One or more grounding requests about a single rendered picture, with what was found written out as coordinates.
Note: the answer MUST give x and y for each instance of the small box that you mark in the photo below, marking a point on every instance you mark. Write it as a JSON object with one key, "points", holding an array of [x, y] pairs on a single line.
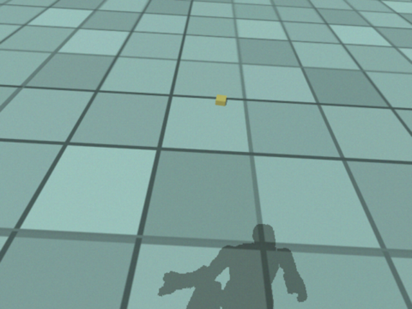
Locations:
{"points": [[221, 100]]}

